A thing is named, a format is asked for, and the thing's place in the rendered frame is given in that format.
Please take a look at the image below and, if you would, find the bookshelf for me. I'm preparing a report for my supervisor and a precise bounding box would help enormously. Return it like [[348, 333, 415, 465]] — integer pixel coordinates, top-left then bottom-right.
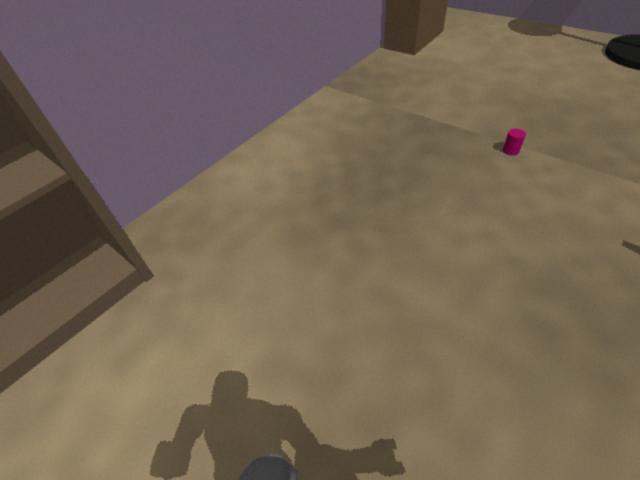
[[0, 51, 154, 394]]

